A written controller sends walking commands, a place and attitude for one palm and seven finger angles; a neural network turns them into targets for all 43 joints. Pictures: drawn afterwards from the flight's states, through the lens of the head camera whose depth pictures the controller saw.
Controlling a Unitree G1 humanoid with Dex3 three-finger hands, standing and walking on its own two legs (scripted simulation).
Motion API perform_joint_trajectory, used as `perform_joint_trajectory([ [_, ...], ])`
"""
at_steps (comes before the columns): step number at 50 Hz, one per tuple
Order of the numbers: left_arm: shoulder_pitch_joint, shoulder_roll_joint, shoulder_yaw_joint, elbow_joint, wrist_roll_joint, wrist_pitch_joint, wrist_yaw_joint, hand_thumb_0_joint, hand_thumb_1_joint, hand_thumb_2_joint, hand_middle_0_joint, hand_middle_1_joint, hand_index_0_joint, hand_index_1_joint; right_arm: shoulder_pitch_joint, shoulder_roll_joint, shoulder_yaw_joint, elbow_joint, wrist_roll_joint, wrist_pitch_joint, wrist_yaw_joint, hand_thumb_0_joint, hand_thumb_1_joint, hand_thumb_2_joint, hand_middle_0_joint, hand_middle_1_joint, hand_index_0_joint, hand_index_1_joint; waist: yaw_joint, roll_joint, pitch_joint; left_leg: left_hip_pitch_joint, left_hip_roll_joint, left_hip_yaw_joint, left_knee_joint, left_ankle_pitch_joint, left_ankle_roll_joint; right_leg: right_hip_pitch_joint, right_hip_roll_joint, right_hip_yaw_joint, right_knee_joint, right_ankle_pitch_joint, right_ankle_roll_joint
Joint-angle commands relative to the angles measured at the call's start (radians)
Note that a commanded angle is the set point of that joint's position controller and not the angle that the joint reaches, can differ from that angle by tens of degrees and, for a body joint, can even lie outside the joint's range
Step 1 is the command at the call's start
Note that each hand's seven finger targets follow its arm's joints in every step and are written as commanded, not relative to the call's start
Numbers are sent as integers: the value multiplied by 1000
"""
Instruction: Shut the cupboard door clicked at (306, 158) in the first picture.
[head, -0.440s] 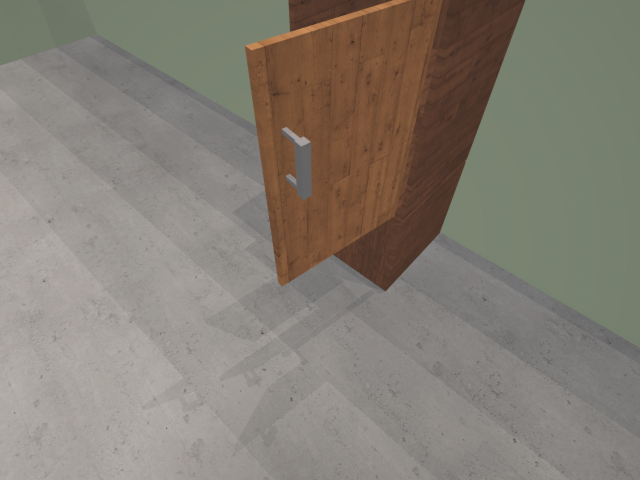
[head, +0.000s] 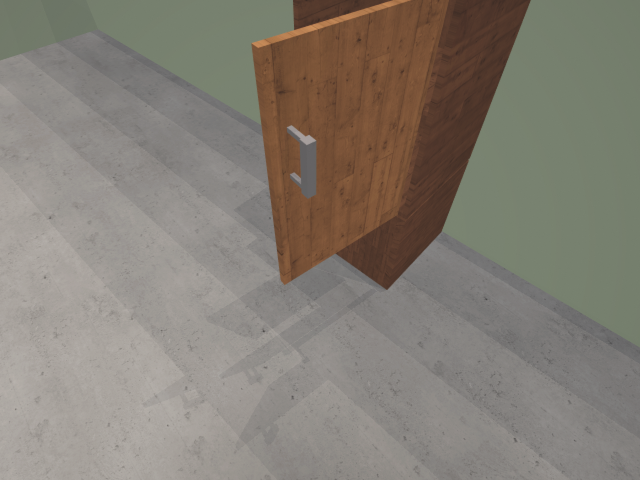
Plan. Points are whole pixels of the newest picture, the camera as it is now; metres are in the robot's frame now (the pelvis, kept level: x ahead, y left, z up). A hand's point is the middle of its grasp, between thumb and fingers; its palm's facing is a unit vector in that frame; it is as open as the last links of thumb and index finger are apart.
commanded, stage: look at it before walking up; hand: left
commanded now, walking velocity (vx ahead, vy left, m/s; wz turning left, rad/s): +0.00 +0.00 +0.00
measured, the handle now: (301, 162) +0.61 +0.07 +0.03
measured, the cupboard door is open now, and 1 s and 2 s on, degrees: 80 80 80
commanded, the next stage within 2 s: walk to a spot facing it in 0.40 s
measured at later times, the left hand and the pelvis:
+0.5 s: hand out of the picture +0.09 +0.25 -0.16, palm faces -0.02 -0.94 -0.34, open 7.4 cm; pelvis +0.01 +0.00 +0.00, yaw +0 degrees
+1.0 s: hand out of the picture +0.08 +0.16 -0.18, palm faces -0.15 -0.95 -0.29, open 7.4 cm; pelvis -0.02 -0.03 -0.03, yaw -11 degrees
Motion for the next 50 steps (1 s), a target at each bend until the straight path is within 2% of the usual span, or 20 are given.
perform_joint_trajectory([
  [1,-29,203,39,-53,1,-25,9,0,900,900,-200,-300,-200,-300,-19,-195,-38,-48,2,-21,-13,0,-900,-900,200,300,200,300,-1,5,-107,-19,117,-87,-42,193,18,80,-117,100,-22,161,-37],
  [4,-32,205,40,-53,2,-25,10,0,900,900,-200,-300,-200,-300,-20,-195,-39,-48,2,-20,-13,0,-900,-900,200,300,200,300,-2,-1,-91,-24,116,-87,-44,180,18,68,-116,101,-27,145,-37],
  [12,-31,207,39,-55,2,-26,10,0,900,900,-200,-300,-200,-300,-25,-201,-39,-50,2,-22,-14,0,-900,-900,200,300,200,300,-2,2,-113,-7,118,-84,-40,221,18,82,-118,102,-17,193,-39],
  [26,-39,215,41,-63,2,-26,9,0,900,900,-200,-300,-200,-300,-25,-208,-40,-51,1,-22,-14,0,-900,-900,200,300,200,300,-2,0,-104,-4,121,-75,-40,209,16,75,-115,110,-19,198,-40],
  [27,-39,210,43,-66,2,-22,8,0,900,900,-200,-300,-200,-300,-18,-203,-42,-52,0,-20,-17,0,-900,-900,200,300,200,300,-5,2,-109,9,125,-64,-22,225,14,62,-114,115,-6,228,-41],
  [29,-3,128,30,-62,1,-2,14,0,900,900,-200,-300,-200,-300,37,-107,-28,-45,-2,-5,-22,0,-900,-900,200,300,200,300,-11,2,-119,14,129,-27,21,239,-1,38,-113,121,34,279,-30],
  [30,13,105,28,-62,0,9,15,0,900,900,-200,-300,-200,-300,59,-81,-23,-41,-2,4,-24,0,-900,-900,200,300,200,300,-11,0,-112,5,130,-10,40,229,-7,26,-113,125,56,293,-26],
  [35,37,115,54,-115,7,39,8,0,900,900,-200,-300,-200,-300,84,-103,-52,-97,-4,23,-39,0,-900,-900,200,300,200,300,-14,-10,-91,-15,152,31,119,188,3,-71,-87,158,164,312,-37],
  [38,41,95,64,-160,11,52,-1,0,900,900,-200,-300,-200,-300,83,-120,-69,-133,-6,27,-45,0,-900,-900,200,300,200,300,-12,52,-75,-20,208,2,115,171,36,-158,-37,146,275,224,-30],
  [39,38,84,65,-176,12,59,-5,0,900,900,-200,-300,-200,-300,85,-127,-76,-141,-9,27,-47,0,-900,-900,200,300,200,300,-14,85,-54,-33,248,-26,91,155,61,-202,-12,125,348,121,-22],
  [41,22,47,72,-208,13,73,-13,0,900,900,-200,-300,-200,-300,86,-131,-83,-152,-16,19,-48,0,-900,-900,200,300,200,300,-15,208,-6,-73,363,-98,25,248,152,-285,31,86,584,-320,-5],
  [42,24,40,77,-222,12,79,-15,0,900,900,-200,-300,-200,-300,79,-126,-81,-159,-19,15,-48,0,-900,-900,200,300,200,300,-9,212,3,-94,388,-102,31,294,177,-292,18,107,643,-379,-7],
  [43,43,34,81,-229,11,79,-16,0,900,900,-200,-300,-200,-300,58,-124,-83,-174,-18,13,-48,0,-900,-900,200,300,200,300,6,201,2,-94,397,-82,54,304,178,-290,-2,122,642,-389,-13],
  [44,62,23,82,-232,12,73,-19,0,900,900,-200,-300,-200,-300,37,-117,-87,-185,-22,10,-49,0,-900,-900,200,300,200,300,22,173,-3,-101,379,-47,103,367,158,-247,-9,106,566,-376,-16],
  [45,110,14,85,-225,12,66,-23,0,900,900,-200,-300,-200,-300,19,-121,-88,-192,-22,11,-50,0,-900,-900,200,300,200,300,46,159,-30,-99,344,1,178,388,122,-175,-5,78,457,-300,-15],
  [46,186,29,96,-207,14,58,-25,0,900,900,-200,-300,-200,-300,-3,-118,-90,-199,-15,14,-50,0,-900,-900,200,300,200,300,83,106,-63,-142,291,50,303,317,69,-62,-3,73,307,-140,-17],
  [47,264,111,116,-189,24,41,-16,0,900,900,-200,-300,-200,-300,-5,-75,-88,-218,0,23,-46,0,-900,-900,200,300,200,300,112,-166,-93,-268,148,126,562,28,-7,41,-122,286,83,158,-59],
  [48,282,204,131,-190,23,33,2,0,900,900,-200,-300,-200,-300,-15,-6,-76,-265,9,28,-39,0,-900,-900,200,300,200,300,109,-418,-78,-462,-6,79,822,-450,-49,42,-344,645,-4,472,-173],
  [49,278,188,128,-193,10,37,13,0,900,900,-200,-300,-200,-300,3,-28,-78,-246,10,44,-39,0,-900,-900,200,300,200,300,99,-302,-79,-465,28,-64,918,-443,-33,20,-336,616,-3,336,-220],
  [50,203,155,120,-221,9,43,15,0,900,900,-200,-300,-200,-300,10,-20,-81,-234,12,47,-30,0,-900,-900,200,300,200,300,63,-219,-31,-487,53,-69,955,-364,-29,-69,-295,576,-34,15,-233],
])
